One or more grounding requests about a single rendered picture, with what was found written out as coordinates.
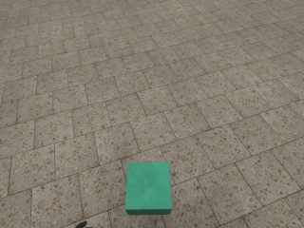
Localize carton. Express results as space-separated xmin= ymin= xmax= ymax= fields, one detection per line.
xmin=124 ymin=162 xmax=172 ymax=216

